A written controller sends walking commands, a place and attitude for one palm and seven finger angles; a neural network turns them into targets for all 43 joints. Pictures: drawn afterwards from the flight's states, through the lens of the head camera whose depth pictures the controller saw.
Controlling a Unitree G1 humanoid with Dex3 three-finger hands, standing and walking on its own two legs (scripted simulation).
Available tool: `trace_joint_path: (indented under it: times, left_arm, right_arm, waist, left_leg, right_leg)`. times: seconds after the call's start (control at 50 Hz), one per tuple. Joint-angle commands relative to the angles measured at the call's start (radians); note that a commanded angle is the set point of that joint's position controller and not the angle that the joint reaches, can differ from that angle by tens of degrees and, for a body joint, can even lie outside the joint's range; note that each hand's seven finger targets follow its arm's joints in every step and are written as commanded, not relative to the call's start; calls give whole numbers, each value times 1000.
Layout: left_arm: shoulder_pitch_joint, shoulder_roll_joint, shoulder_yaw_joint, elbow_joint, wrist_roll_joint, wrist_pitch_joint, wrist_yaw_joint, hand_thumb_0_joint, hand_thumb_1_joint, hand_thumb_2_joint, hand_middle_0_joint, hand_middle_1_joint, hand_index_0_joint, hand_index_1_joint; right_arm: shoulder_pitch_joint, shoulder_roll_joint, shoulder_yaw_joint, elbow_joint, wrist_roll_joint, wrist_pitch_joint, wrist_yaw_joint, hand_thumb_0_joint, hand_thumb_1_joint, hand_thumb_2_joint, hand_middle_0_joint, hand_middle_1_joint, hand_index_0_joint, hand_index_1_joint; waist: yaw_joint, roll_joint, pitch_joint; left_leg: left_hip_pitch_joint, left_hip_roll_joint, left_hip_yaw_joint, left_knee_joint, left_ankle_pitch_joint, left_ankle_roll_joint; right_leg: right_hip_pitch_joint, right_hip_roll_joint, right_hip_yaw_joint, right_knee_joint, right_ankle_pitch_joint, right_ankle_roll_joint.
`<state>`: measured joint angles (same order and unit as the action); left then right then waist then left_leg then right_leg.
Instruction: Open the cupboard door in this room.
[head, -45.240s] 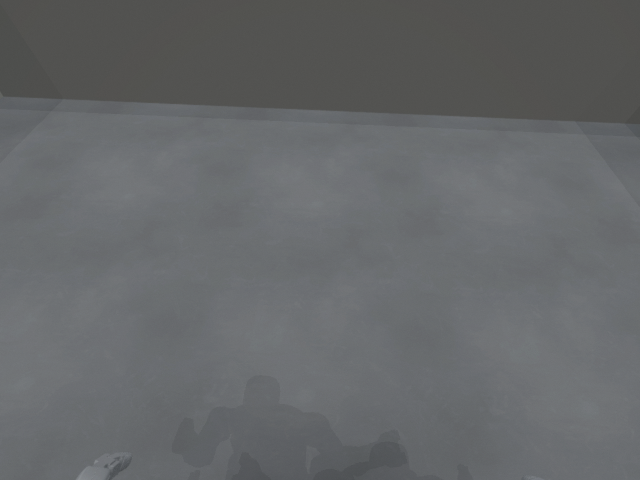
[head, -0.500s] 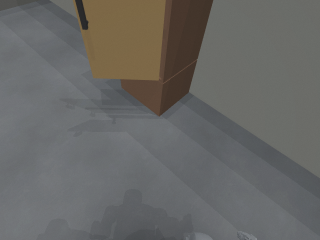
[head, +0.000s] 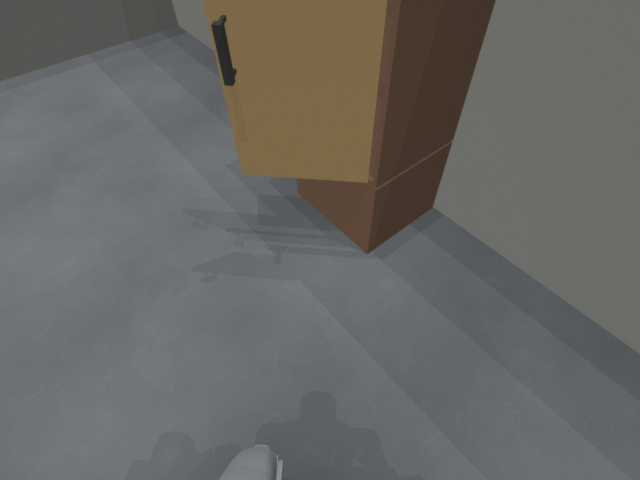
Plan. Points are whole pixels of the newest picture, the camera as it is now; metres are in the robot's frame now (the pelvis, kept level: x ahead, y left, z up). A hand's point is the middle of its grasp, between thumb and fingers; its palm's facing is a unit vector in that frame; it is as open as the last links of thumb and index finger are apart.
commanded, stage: take the last steps up to it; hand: left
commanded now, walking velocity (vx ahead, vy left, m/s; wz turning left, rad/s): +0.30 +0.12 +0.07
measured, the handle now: (226, 50) +1.01 +0.29 +0.03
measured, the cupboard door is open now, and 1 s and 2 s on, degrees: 44 44 44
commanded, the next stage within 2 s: come to a stop and stand still in 1.00 s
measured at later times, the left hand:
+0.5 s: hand (159, 405) +0.24 +0.28 -0.17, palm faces +0.04 -0.98 -0.17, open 7.3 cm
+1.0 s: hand (190, 344) +0.35 +0.26 -0.18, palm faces +0.04 -0.98 -0.19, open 7.1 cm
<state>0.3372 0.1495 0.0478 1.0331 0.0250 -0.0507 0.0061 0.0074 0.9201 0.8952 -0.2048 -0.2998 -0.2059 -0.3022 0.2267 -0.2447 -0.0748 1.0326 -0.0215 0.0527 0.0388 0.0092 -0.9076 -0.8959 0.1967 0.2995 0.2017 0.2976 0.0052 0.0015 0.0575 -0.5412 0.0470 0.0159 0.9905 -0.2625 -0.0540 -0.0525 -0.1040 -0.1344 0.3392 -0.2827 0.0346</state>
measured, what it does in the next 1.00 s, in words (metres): walks ahead: left foot, then right foot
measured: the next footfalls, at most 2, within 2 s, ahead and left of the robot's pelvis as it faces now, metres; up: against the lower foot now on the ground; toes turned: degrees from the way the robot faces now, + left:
left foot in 0.16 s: +0.15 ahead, +0.17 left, +0.00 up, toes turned +8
right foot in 0.70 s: +0.34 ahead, -0.04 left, +0.00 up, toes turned -9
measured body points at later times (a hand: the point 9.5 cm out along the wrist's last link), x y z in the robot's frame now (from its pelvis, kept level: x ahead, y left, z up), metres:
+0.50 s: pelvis +0.15 +0.10 +0.00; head +0.16 +0.10 +0.45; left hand +0.24 +0.33 -0.15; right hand +0.15 -0.14 -0.16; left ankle +0.11 +0.17 -0.75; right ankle +0.23 -0.03 -0.69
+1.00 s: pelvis +0.33 +0.08 -0.01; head +0.35 +0.09 +0.44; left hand +0.35 +0.32 -0.17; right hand +0.36 -0.16 -0.16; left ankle +0.41 +0.20 -0.72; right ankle +0.30 -0.03 -0.75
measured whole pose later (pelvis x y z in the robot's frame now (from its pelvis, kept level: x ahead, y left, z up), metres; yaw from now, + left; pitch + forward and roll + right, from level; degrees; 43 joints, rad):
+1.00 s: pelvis +0.33 +0.08 -0.01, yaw -1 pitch -1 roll -1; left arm 0.27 0.19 0.07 1.08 0.02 -0.06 0.01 -0.01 0.95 0.90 -0.20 -0.30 -0.20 -0.30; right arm 0.23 -0.16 -0.05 1.06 -0.02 -0.02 0.01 0.01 -0.93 -0.90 0.20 0.30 0.20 0.30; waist 0.00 -0.01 0.05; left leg -0.45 0.08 0.07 0.70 -0.26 -0.03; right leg -0.12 -0.02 -0.14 0.41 -0.27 -0.02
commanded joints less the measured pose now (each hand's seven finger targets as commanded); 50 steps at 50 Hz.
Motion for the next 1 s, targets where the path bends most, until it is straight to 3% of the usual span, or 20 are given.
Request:
trace_joint_path:
  times: [0.0, 0.06, 0.1, 0.12, 0.14, 0.16, 0.2, 0.26, 0.3, 0.38, 0.58, 0.62, 0.64, 0.66, 0.68, 0.7, 0.74, 0.8, 0.92, 0.98]
  left_arm:
    - [98, 189, 35, -1, 5, -20, 10, 0, 900, 900, -200, -300, -200, -300]
    - [72, 209, 39, 5, 12, -13, 9, 0, 900, 900, -200, -300, -200, -300]
    - [31, 217, 42, 7, 4, -8, 6, 0, 900, 900, -200, -300, -200, -300]
    - [41, 184, 34, 2, 1, -5, 0, 0, 900, 900, -200, -300, -200, -300]
    - [73, 112, 21, -19, -10, 2, -8, 0, 900, 900, -200, -300, -200, -300]
    - [-1, 96, 10, -64, -9, 7, -3, 0, 900, 900, -200, -300, -200, -300]
    - [-92, 89, 10, -80, -7, 4, -1, 0, 900, 900, -200, -300, -200, -300]
    - [-40, 74, 14, -30, 3, 26, -18, 0, 900, 900, -200, -300, -200, -300]
    - [-28, 62, 14, -26, 2, 33, -21, 0, 900, 900, -200, -300, -200, -300]
    - [-81, 65, 19, -54, 1, 42, -24, 0, 900, 900, -200, -300, -200, -300]
    - [-294, 63, 5, -140, -2, 23, -30, 0, 900, 900, -200, -300, -200, -300]
    - [-222, 76, 10, -119, -1, 16, -29, 0, 900, 900, -200, -300, -200, -300]
    - [-109, 104, 18, -81, 1, 5, -25, 0, 900, 900, -200, -300, -200, -300]
    - [47, 164, 39, -34, 5, -8, -17, 0, 900, 900, -200, -300, -200, -300]
    - [186, 262, 64, 7, 1, -12, -8, 0, 900, 900, -200, -300, -200, -300]
    - [180, 272, 61, 9, -17, -11, 0, 0, 900, 900, -200, -300, -200, -300]
    - [20, 180, 41, -28, -19, -9, 15, 0, 900, 900, -200, -300, -200, -300]
    - [-62, 105, 15, -36, -13, -25, 11, 0, 900, 900, -200, -300, -200, -300]
    - [-39, 136, 29, -1, -5, -26, 1, 0, 900, 900, -200, -300, -200, -300]
    - [-56, 145, 28, 13, -6, -12, -1, 0, 900, 900, -200, -300, -200, -300]
  right_arm:
    - [-183, 9, 13, -126, 5, -44, 13, 0, -900, -900, 200, 300, 200, 300]
    - [-160, 12, 17, -123, 7, -61, 16, 0, -900, -900, 200, 300, 200, 300]
    - [-11, -18, 11, -75, 1, -77, 5, 0, -900, -900, 200, 300, 200, 300]
    - [130, -85, -4, -30, -3, -85, -8, 0, -900, -900, 200, 300, 200, 300]
    - [261, -204, -39, -5, -14, -92, -24, 0, -900, -900, 200, 300, 200, 300]
    - [344, -239, -46, 7, -9, -83, -43, 0, -900, -900, 200, 300, 200, 300]
    - [216, -179, -26, -17, -8, -88, -53, 0, -900, -900, 200, 300, 200, 300]
    - [79, -73, 8, -53, -6, -107, -58, 0, -900, -900, 200, 300, 200, 300]
    - [95, -51, 15, -35, -3, -124, -60, 0, -900, -900, 200, 300, 200, 300]
    - [125, -35, 14, -21, -1, -133, -60, 0, -900, -900, 200, 300, 200, 300]
    - [253, -49, 24, 54, -15, -124, -61, 0, -900, -900, 200, 300, 200, 300]
    - [261, -48, 27, 69, -12, -119, -63, 0, -900, -900, 200, 300, 200, 300]
    - [249, -46, 28, 72, -5, -119, -61, 0, -900, -900, 200, 300, 200, 300]
    - [223, -29, 30, 54, 8, -126, -57, 0, -900, -900, 200, 300, 200, 300]
    - [229, 9, 34, 24, 20, -131, -54, 0, -900, -900, 200, 300, 200, 300]
    - [172, -27, 27, 13, 19, -123, -53, 0, -900, -900, 200, 300, 200, 300]
    - [76, 5, 20, 1, 13, -111, -51, 0, -900, -900, 200, 300, 200, 300]
    - [142, 68, 32, 32, 1, -81, -43, 0, -900, -900, 200, 300, 200, 300]
    - [69, 95, 29, 9, -1, -83, -23, 0, -900, -900, 200, 300, 200, 300]
    - [89, 68, 23, 15, -5, -94, -25, 0, -900, -900, 200, 300, 200, 300]
  waist:
    - [61, -207, 42]
    - [43, -243, 44]
    - [-38, -174, -10]
    - [-92, -23, -101]
    - [-134, 269, -211]
    - [-161, 327, -232]
    - [-107, 142, -98]
    - [-24, 123, 10]
    - [-3, 83, 12]
    - [9, 50, 19]
    - [-47, 60, 41]
    - [-12, 57, -1]
    - [41, 7, -53]
    - [105, -68, -145]
    - [131, -280, -242]
    - [130, -197, -213]
    - [71, -67, -45]
    - [-16, -127, -28]
    - [1, -106, -9]
    - [-30, -110, 11]
  left_leg:
    - [-77, 12, 61, -196, -2, 6]
    - [93, -11, 87, -342, -45, 33]
    - [355, -65, 143, -487, 21, 50]
    - [563, -32, 109, -525, 8, 64]
    - [762, 221, -246, -555, -24, 151]
    - [758, 333, -427, -709, -32, 222]
    - [554, 336, -360, -746, -72, 254]
    - [325, 263, -196, -813, -60, 209]
    - [352, 238, -128, -830, 84, 213]
    - [392, 229, -64, -861, 157, 231]
    - [533, 230, 6, -740, 429, 212]
    - [518, 198, 45, -619, 540, 183]
    - [454, 159, 65, -469, 584, 152]
    - [249, 98, 112, -260, 468, 108]
    - [-19, -54, 164, 53, -171, 53]
    - [-70, -29, 34, 236, -327, 59]
    - [-96, 51, -29, 232, -182, 55]
    - [36, 74, 2, 67, -91, 25]
    - [150, 24, 79, -283, -2, 17]
    - [314, -7, 102, -447, 83, 21]
  right_leg:
    - [55, -246, 109, -113, 282, -123]
    - [-28, -253, 91, -68, 251, -111]
    - [-127, -203, 24, 73, 282, -78]
    - [-198, -149, -24, 292, 274, -55]
    - [-441, -7, -87, 584, -121, -2]
    - [-558, 45, 3, 802, -348, -10]
    - [-622, -28, 92, 959, -227, -48]
    - [-536, -63, 116, 906, -63, -34]
    - [-544, -52, 112, 843, -1, -26]
    - [-561, -45, 118, 707, 95, -15]
    - [-454, 28, 30, 313, 56, -53]
    - [-295, 73, -6, 225, 76, -71]
    - [-109, 84, 3, 163, 134, -90]
    - [177, -37, 158, 167, 232, -144]
    - [412, -318, 533, 68, 413, -272]
    - [318, -374, 575, -6, 427, -322]
    - [87, -296, 411, -52, 397, -265]
    - [-99, -199, 185, -108, 420, -196]
    - [-152, -164, 153, -121, 198, -194]
    - [-240, -139, 133, -67, 26, -154]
